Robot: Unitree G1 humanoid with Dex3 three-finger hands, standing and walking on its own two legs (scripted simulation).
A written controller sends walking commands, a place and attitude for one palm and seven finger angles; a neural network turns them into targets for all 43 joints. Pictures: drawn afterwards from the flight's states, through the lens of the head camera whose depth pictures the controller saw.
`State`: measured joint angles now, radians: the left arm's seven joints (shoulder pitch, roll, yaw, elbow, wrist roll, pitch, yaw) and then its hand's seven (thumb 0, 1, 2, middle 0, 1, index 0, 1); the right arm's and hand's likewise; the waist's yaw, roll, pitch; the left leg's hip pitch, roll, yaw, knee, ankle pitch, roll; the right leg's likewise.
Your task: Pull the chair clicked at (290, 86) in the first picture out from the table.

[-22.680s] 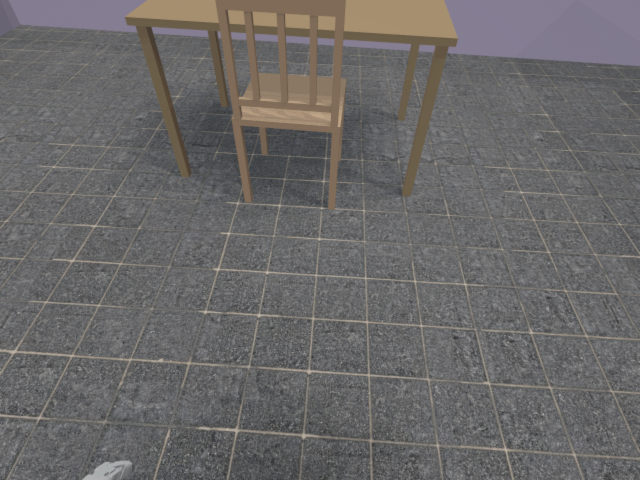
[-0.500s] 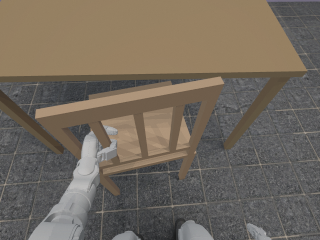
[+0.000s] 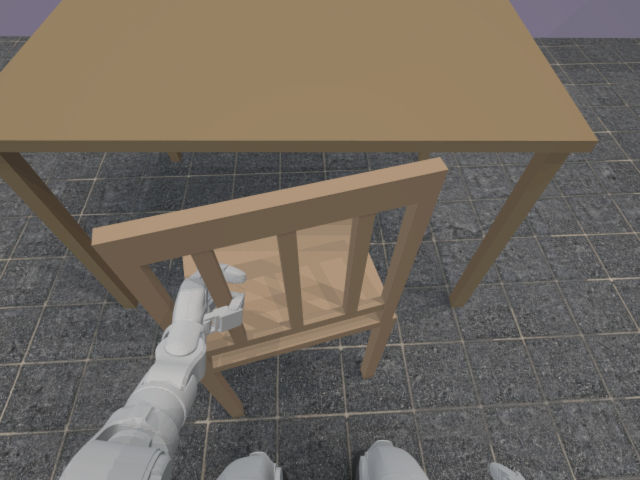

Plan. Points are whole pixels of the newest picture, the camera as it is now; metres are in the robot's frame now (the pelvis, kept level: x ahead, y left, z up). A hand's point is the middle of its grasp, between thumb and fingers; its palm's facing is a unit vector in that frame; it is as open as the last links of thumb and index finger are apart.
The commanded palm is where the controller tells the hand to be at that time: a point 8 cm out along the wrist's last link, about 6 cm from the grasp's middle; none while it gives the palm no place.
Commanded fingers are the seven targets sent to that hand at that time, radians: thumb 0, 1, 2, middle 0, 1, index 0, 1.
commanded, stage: step backward, pulling the chair out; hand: left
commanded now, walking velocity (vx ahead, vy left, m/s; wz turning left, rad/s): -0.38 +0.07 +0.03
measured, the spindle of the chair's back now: (291, 284) +0.40 +0.06 -0.07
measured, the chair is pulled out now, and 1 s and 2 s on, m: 0.15 0.21 0.21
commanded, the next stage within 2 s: none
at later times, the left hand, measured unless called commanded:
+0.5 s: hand (229, 338) +0.30 +0.14 -0.05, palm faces -0.04 -0.98 -0.19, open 5.5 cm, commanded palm +0.30 +0.19 -0.05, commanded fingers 0.00 0.90 0.90 -0.50 -1.45 -0.50 -1.45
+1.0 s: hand (227, 351) +0.28 +0.14 -0.05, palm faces -0.03 -0.98 -0.20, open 5.5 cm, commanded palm +0.27 +0.19 -0.05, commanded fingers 0.00 0.90 0.90 -0.50 -1.45 -0.50 -1.45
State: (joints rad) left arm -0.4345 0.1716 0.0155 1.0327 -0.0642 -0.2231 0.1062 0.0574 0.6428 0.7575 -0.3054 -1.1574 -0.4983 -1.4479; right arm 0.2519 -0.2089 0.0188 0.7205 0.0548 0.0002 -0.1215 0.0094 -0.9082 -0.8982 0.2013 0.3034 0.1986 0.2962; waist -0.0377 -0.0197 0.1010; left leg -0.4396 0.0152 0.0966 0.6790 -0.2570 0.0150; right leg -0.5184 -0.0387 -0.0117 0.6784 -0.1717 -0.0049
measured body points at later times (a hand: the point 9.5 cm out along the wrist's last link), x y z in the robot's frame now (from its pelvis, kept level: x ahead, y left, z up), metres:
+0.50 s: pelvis -0.04 +0.02 +0.00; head +0.03 +0.02 +0.45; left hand +0.30 +0.19 -0.04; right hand +0.05 -0.25 -0.12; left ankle -0.10 +0.17 -0.71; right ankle +0.11 -0.11 -0.71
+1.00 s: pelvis -0.07 +0.02 +0.00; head +0.00 +0.01 +0.45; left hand +0.28 +0.19 -0.04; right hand +0.00 -0.25 -0.13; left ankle -0.10 +0.17 -0.71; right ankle +0.09 -0.11 -0.71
